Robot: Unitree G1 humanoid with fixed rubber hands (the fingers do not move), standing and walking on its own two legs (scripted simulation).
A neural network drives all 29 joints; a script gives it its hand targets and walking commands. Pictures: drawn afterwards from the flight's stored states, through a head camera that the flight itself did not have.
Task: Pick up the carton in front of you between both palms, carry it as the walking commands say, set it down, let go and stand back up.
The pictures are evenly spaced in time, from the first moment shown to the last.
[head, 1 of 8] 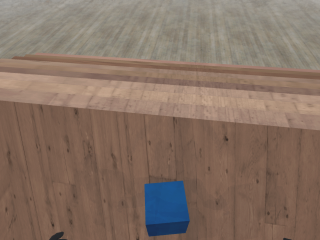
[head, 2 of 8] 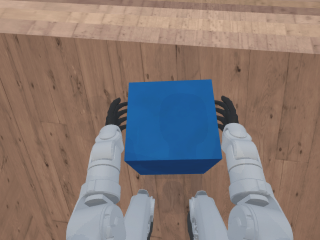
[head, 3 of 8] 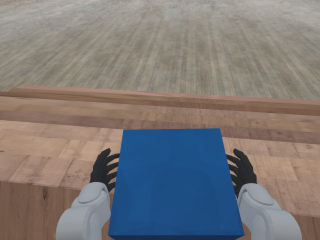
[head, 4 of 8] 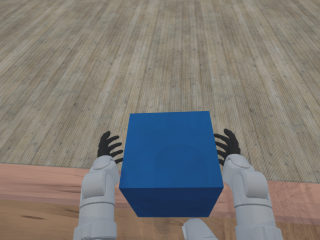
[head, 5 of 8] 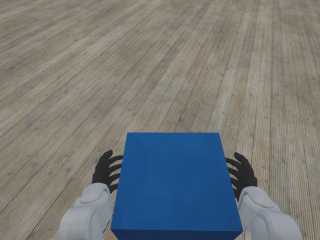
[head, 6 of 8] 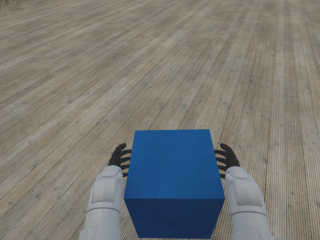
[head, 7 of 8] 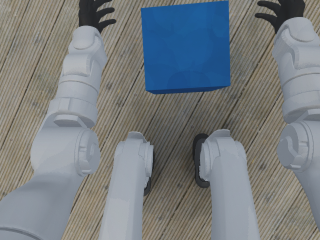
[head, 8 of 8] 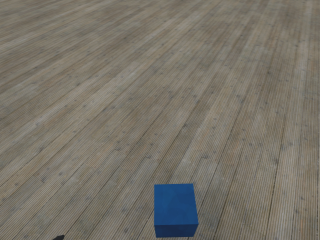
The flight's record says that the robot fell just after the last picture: no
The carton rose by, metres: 0.69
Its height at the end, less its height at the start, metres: -1.31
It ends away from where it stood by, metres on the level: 6.91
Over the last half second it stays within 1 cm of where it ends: yes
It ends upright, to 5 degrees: yes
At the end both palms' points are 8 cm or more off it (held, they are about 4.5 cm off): yes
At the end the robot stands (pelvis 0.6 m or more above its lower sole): yes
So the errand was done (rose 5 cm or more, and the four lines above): yes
